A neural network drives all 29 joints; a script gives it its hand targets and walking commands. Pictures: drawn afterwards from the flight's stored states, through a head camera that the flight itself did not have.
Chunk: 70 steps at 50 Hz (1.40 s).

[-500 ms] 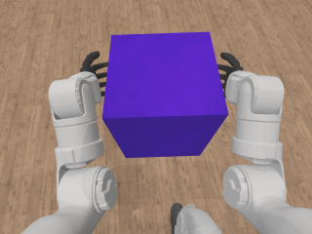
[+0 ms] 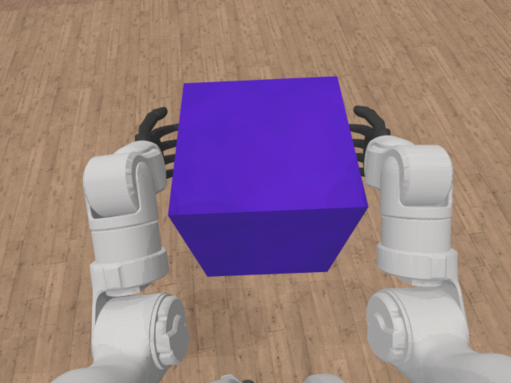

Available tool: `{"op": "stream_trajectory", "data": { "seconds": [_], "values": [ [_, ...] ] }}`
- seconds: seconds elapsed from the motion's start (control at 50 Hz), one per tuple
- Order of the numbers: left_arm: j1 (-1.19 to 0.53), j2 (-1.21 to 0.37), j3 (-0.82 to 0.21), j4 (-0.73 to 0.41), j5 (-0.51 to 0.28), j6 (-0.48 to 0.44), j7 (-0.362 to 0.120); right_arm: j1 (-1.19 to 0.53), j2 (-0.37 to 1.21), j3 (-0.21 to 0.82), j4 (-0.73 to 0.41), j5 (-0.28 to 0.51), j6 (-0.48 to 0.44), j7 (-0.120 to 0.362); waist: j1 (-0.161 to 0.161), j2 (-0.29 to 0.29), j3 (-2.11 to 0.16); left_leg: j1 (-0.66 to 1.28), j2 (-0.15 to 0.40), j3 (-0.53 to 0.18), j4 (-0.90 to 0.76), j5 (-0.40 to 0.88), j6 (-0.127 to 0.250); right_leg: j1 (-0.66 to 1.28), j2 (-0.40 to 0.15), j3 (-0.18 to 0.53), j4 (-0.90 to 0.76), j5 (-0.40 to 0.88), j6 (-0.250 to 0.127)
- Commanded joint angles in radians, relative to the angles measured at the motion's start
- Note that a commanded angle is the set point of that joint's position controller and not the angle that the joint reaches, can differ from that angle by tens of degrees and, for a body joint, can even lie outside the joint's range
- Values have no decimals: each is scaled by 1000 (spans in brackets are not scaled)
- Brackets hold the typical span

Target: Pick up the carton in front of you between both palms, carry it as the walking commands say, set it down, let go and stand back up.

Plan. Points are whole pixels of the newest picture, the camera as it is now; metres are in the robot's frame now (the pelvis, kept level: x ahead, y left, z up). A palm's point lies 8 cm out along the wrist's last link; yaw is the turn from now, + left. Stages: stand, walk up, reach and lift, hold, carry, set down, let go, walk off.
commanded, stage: carry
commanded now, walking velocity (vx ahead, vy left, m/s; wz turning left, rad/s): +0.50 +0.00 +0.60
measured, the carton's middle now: (264, 188) +0.39 -0.03 +0.07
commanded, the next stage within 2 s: none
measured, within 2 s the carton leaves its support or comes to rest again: neither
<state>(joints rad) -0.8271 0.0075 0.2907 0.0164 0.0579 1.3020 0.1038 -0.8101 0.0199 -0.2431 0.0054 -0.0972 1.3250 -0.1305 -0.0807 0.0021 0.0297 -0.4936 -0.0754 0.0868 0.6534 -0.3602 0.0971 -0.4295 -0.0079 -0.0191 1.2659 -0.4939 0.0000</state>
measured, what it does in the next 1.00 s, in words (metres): climbs: right foot, then left foot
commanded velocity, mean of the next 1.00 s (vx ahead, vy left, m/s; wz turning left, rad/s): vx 0.50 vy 0.00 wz -0.26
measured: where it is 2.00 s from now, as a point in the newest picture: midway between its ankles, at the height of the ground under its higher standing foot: (248, 150)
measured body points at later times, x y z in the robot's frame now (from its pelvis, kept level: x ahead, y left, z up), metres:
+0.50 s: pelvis +0.30 -0.03 +0.05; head +0.35 -0.02 +0.50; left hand +0.62 +0.24 +0.20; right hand +0.73 -0.04 +0.19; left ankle +0.30 +0.10 -0.61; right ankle +0.29 -0.12 -0.69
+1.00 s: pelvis +0.59 +0.04 +0.06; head +0.64 +0.07 +0.51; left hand +1.02 +0.13 +0.23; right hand +0.96 -0.17 +0.23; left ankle +0.45 +0.12 -0.67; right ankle +0.74 -0.06 -0.61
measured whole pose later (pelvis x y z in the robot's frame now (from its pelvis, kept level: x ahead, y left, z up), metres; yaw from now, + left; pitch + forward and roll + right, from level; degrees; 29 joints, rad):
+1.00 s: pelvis +0.59 +0.04 +0.06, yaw -4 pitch +5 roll -3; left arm -0.91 -0.01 0.28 0.06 0.12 1.35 0.13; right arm -0.84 0.00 -0.30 0.06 -0.03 1.32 -0.15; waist -0.10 -0.01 0.00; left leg -0.04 0.08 0.27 0.42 -0.56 0.00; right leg -0.78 0.01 -0.16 0.87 -0.28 -0.09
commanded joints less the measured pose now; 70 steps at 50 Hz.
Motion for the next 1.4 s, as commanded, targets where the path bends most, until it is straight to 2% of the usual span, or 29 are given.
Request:
{"op": "stream_trajectory", "data": {
  "seconds": [0.0, 0.1, 0.18, 0.22, 0.24, 0.26, 0.28, 0.34, 0.5, 0.54, 0.58, 0.6, 0.62, 0.64, 0.68, 0.7, 0.76, 0.84, 0.92, 0.96, 1.0, 1.02, 1.04, 1.06, 1.08, 1.12, 1.16, 1.28, 1.38],
  "values": [
    [-646, -987, -583, 10, -317, 11, -194, -878, 1082, 697, -117, 578, -14, 265, -17, -2, -533, 724, 278, -503, -176, 605, 183, -402, -12, 44, 82, 30, -9],
    [-648, -936, -523, 7, -242, -9, -141, -994, 1111, 663, -133, 649, -27, 271, -7, 55, -529, 626, 267, -437, -218, 552, 189, -333, -3, 0, -218, 23, 10],
    [-635, -898, -527, 42, -224, 6, -129, -912, 1074, 609, -26, 609, -12, 262, 3, 145, -500, 460, 215, -317, -194, 564, 128, -91, 42, -66, -544, 158, 8],
    [-633, -910, -536, 78, -238, 12, -137, -868, 1060, 586, 38, 578, -6, 259, 78, 108, -573, 316, 173, -215, -26, 670, 63, 287, 83, -144, -728, 266, -6],
    [-619, -914, -537, 100, -249, 13, -144, -847, 1053, 576, 68, 564, -3, 258, 133, 50, -651, 153, 137, -167, 128, 572, 18, 566, 0, -57, -741, 229, -42],
    [-623, -911, -536, 113, -259, 10, -152, -850, 1065, 565, 87, 553, 1, 261, 148, -207, -735, -90, 54, -105, 389, 112, -42, 770, -348, 451, -836, 114, -160],
    [-642, -933, -544, 122, -268, 3, -160, -873, 1071, 546, 103, 536, 6, 262, 161, -355, -735, -237, -10, -125, 589, -172, -50, 794, -437, 748, -920, 212, -260],
    [-800, -1068, -608, -16, -396, 4, -189, -862, 1078, 521, 77, 493, -7, 243, 159, -57, -536, -351, 80, -146, 719, -71, -40, 634, -316, 462, -837, 513, -232],
    [-911, -1120, -676, -99, -600, 10, -238, -699, 871, 430, 31, 246, -34, 115, 189, -166, -521, -140, 36, -13, 128, -38, -64, 514, -204, 193, -855, 682, -199],
    [-890, -1110, -676, -57, -595, 4, -241, -671, 834, 422, 54, 211, -36, 107, 165, -202, -527, 61, 0, 50, -32, 44, -63, 419, -189, 134, -827, 706, -181],
    [-874, -1115, -680, -9, -587, -1, -243, -645, 824, 418, 90, 206, -37, 114, 79, -118, -616, 490, 7, 80, -167, 158, -38, 241, -147, 37, -636, 750, -122],
    [-872, -1102, -680, 13, -580, -3, -245, -628, 820, 418, 99, 219, -37, 122, 28, -8, -691, 753, 197, -125, -177, 23, -8, 48, -134, 31, -434, 448, -81],
    [-868, -1120, -665, 43, -574, 2, -248, -635, 810, 416, 127, 216, -42, 129, 16, 331, -788, 989, 514, -629, -219, 50, 138, -253, -6, -5, -178, -76, -32],
    [-875, -1103, -661, 53, -547, 3, -249, -641, 846, 435, 121, 238, -43, 141, 13, 272, -711, 900, 515, -719, -284, 42, 166, -341, 2, 55, -5, -69, -37],
    [-855, -1103, -644, 45, -509, 1, -240, -748, 920, 493, 20, 316, -40, 167, 16, 74, -562, 789, 452, -505, -220, 363, 115, -428, -43, 54, 99, 31, -45],
    [-831, -1117, -643, 37, -495, 2, -229, -791, 967, 529, -19, 367, -37, 179, 19, 60, -537, 764, 427, -414, -217, 468, 79, -427, -53, 56, 76, 71, -44],
    [-758, -1077, -613, -4, -419, 4, -180, -873, 1040, 595, -129, 492, -25, 212, 19, 137, -526, 763, 371, -257, -225, 504, 24, -429, -26, 23, 52, 105, -41],
    [-677, -983, -574, -13, -313, 15, -119, -881, 1029, 601, -160, 567, -1, 250, -1, 140, -497, 798, 364, -141, -221, 591, 38, -522, -7, -37, 1, 116, -54],
    [-641, -938, -561, 59, -256, 27, -113, -879, 1022, 594, -75, 581, 4, 274, -9, 127, -415, 718, 337, 1, -260, 699, 30, -427, 3, -138, -319, 216, -73],
    [-639, -945, -556, 99, -253, 29, -121, -882, 1033, 585, -23, 571, 2, 280, 17, 154, -414, 645, 328, 111, -215, 975, -15, -214, 71, -221, -486, 252, -102],
    [-642, -961, -549, 132, -266, 26, -135, -869, 1038, 567, 18, 553, -4, 282, 107, 233, -495, 616, 365, 158, -14, 1300, -50, 44, 143, -277, -535, 216, -139],
    [-646, -985, -554, 144, -285, 21, -144, -856, 1041, 560, 29, 538, -9, 282, 185, 207, -584, 540, 350, 193, 201, 1253, -75, 289, 167, -262, -663, 275, -162],
    [-679, -1026, -574, 136, -320, 13, -156, -873, 1048, 564, 19, 522, -17, 280, 219, 113, -606, 297, 287, 155, 396, 705, -97, 547, 112, -125, -704, 293, -170],
    [-689, -1031, -600, 140, -336, 5, -164, -856, 1067, 561, 22, 506, -12, 277, 159, -227, -706, -117, 99, 92, 791, -137, -167, 868, -243, 543, -752, 393, -386],
    [-664, -1086, -620, 151, -384, 3, -179, -857, 1010, 536, 10, 483, -13, 265, 196, -156, -755, -244, 32, -108, 1013, -172, -167, 888, -268, 773, -852, 524, -483],
    [-802, -1154, -664, 26, -477, -7, -200, -873, 1019, 520, -32, 441, -22, 234, 191, -2, -621, -336, 97, -161, 995, -137, -114, 736, -221, 565, -788, 688, -399],
    [-906, -1201, -700, -62, -569, -8, -210, -841, 982, 487, -57, 401, -29, 201, 159, 57, -602, -299, 130, -162, 857, -79, -100, 596, -176, 447, -790, 593, -312],
    [-899, -1157, -683, -95, -597, -1, -217, -745, 893, 477, -67, 307, -30, 152, 156, -27, -572, -348, 139, -92, 561, -99, -120, 518, -164, 382, -805, 664, -319],
    [-782, -1093, -638, 12, -511, 21, -225, -727, 911, 523, 1, 316, -10, 156, 166, -117, -543, -221, 73, -24, 206, 55, -126, 491, -99, 271, -753, 838, -253]
  ]
}}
